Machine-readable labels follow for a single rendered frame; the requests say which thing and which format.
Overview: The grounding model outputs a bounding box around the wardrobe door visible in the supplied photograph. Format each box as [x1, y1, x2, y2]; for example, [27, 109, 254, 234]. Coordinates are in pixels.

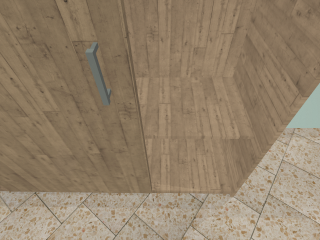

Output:
[0, 0, 152, 194]

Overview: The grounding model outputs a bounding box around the handle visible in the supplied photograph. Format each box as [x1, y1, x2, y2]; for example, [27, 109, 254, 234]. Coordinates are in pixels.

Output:
[85, 42, 112, 106]

